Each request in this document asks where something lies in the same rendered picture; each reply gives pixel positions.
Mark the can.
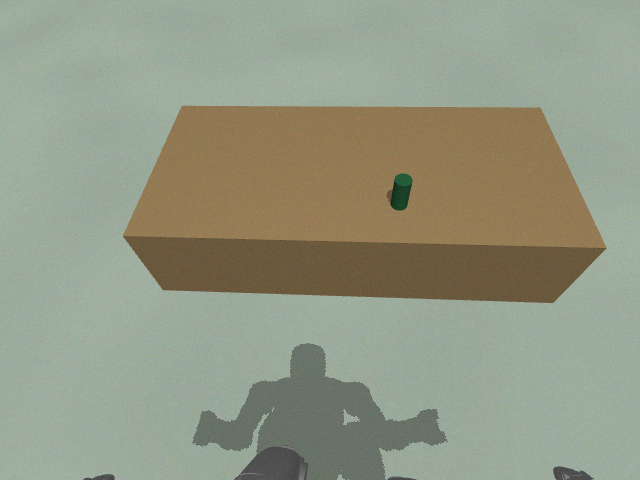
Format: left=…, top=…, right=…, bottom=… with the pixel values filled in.
left=391, top=173, right=413, bottom=211

